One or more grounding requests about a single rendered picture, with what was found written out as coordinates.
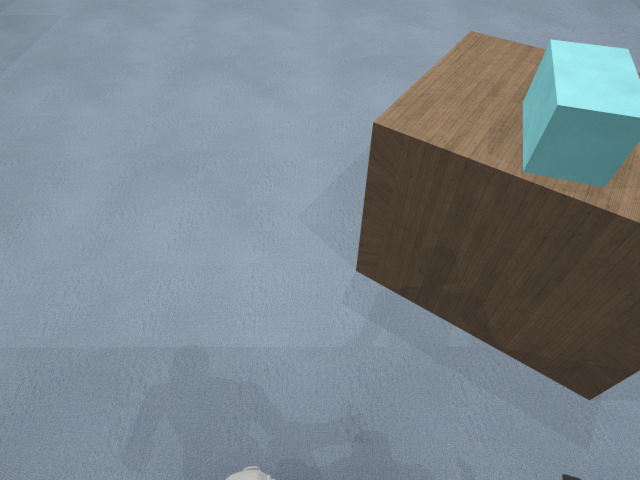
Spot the pedestal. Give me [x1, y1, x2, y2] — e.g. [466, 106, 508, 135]
[356, 31, 640, 400]

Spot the carton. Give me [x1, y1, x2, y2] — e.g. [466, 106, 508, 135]
[523, 40, 640, 187]

